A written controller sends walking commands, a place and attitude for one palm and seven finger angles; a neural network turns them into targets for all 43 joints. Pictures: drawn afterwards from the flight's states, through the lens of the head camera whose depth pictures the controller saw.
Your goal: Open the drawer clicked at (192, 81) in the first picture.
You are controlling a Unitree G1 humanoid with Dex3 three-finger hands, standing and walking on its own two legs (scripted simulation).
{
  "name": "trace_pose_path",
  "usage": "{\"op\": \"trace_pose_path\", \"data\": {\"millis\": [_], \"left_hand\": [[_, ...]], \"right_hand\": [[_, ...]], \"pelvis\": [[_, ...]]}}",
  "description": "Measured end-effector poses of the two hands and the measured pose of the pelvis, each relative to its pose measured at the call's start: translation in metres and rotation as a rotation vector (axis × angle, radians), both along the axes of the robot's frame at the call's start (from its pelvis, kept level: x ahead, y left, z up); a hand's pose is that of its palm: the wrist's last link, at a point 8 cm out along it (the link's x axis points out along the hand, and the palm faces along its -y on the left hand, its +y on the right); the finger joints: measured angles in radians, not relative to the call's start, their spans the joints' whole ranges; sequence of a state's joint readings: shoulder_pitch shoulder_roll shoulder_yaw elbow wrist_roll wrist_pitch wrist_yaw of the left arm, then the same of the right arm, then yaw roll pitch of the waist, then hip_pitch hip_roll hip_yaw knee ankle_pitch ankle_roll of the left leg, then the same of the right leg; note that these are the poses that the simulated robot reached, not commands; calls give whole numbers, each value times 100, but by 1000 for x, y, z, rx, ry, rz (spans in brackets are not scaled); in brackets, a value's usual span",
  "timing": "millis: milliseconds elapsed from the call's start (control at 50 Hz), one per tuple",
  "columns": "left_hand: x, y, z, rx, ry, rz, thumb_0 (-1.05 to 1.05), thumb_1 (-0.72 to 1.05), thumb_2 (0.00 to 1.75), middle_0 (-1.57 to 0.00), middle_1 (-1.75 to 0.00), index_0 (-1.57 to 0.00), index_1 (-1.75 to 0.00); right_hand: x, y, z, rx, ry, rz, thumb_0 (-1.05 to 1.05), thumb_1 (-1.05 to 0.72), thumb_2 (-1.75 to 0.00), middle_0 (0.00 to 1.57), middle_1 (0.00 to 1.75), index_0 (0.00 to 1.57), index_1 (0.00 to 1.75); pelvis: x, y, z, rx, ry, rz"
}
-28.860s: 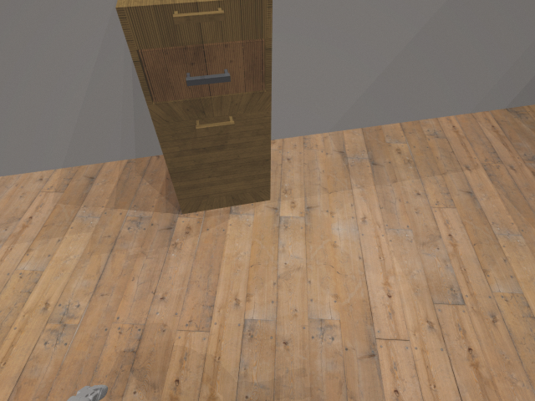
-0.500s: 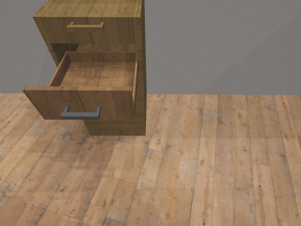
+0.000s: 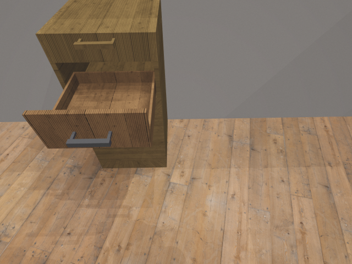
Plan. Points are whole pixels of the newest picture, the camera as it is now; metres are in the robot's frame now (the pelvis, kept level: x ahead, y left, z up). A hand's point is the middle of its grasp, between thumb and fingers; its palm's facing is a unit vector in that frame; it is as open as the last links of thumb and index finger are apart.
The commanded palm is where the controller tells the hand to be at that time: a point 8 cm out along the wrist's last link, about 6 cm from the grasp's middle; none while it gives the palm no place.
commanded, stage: let the arm hang, fingers relaxed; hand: left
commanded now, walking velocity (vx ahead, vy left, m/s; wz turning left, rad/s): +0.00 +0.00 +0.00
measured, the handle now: (90, 138) +0.50 +0.32 -0.07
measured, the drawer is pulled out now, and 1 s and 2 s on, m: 0.30 0.30 0.30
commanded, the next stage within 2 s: look to check the result in 0.06 s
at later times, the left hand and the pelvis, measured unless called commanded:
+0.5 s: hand out of the picture +0.00 +0.16 -0.17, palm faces +0.05 -0.98 -0.19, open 7.4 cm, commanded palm none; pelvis +0.01 +0.00 +0.00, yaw +0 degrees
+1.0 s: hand out of the picture +0.01 +0.17 -0.17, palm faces +0.04 -0.98 -0.20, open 7.4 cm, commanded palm none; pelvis +0.02 +0.00 +0.00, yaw +0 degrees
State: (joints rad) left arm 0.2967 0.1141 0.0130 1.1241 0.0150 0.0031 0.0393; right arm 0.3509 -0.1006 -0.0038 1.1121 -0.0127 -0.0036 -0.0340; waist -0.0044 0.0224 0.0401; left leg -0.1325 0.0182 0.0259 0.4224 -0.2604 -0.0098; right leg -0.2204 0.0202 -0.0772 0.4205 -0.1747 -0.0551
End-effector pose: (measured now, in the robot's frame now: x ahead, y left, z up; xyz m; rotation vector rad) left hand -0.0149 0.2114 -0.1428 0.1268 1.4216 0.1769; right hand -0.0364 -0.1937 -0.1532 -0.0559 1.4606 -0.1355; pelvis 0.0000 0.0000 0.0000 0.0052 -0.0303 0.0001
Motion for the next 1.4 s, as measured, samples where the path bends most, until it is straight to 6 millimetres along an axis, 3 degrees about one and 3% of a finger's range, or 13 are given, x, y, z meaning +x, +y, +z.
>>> {"op": "trace_pose_path", "data": {"millis": [260, 740, 1400], "left_hand": [[-3, -4, 0, -4, 30, 12, 0, 91, 90, -20, -30, -20, -30], [16, 0, 1, 4, 7, 2, 0, 91, 90, -20, -30, -20, -30], [31, 6, 4, 18, 1, -12, 0, 91, 90, -20, -30, -20, -30]], "right_hand": [[-6, -11, 3, -20, 47, 0, 1, -91, -90, 20, 30, 20, 30], [21, -10, 3, -22, 6, 2, 1, -91, -90, 20, 30, 20, 30], [29, -17, 3, -34, 8, 5, 1, -91, -90, 20, 30, 20, 30]], "pelvis": [[5, -4, 1, -2, 3, 5], [14, -4, 2, -5, 6, 1], [20, -3, 3, -2, 10, -2]]}}
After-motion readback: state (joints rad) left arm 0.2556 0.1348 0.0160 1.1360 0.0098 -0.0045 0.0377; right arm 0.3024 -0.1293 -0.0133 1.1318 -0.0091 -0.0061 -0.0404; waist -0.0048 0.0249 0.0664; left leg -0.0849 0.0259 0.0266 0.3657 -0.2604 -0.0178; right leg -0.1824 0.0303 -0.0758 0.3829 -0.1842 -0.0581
